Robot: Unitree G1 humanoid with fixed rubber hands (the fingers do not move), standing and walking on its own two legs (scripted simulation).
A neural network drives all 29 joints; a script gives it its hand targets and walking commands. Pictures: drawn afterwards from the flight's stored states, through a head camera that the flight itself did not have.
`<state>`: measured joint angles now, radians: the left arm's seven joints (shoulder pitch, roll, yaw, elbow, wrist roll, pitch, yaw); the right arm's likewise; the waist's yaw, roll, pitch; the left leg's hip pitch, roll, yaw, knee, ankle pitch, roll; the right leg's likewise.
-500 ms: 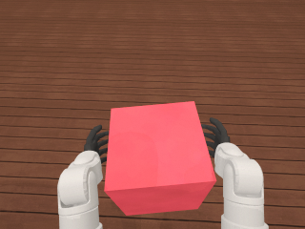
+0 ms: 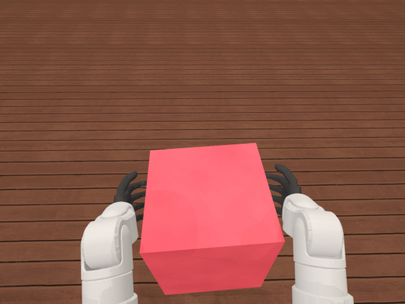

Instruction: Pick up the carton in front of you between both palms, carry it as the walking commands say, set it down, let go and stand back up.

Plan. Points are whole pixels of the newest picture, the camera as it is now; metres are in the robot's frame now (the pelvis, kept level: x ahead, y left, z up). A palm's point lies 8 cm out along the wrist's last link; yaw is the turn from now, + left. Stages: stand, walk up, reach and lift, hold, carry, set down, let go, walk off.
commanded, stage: carry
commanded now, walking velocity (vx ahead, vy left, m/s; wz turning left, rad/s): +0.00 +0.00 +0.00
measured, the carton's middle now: (208, 222) +0.29 +0.00 +0.01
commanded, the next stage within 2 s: none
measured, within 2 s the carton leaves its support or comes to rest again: neither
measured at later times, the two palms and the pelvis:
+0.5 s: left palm (134, 241) +0.24 +0.14 +0.03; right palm (293, 233) +0.24 -0.16 +0.04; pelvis -0.04 -0.01 +0.00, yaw +0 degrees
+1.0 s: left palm (135, 249) +0.22 +0.14 +0.04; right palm (299, 239) +0.23 -0.16 +0.05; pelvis -0.07 -0.01 +0.00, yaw +0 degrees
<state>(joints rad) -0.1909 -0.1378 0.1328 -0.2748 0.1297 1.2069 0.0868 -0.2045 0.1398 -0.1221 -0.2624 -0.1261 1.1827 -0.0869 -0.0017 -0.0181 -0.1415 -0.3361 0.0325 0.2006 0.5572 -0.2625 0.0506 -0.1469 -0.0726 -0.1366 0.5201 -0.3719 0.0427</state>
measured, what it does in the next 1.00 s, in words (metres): shifts its weight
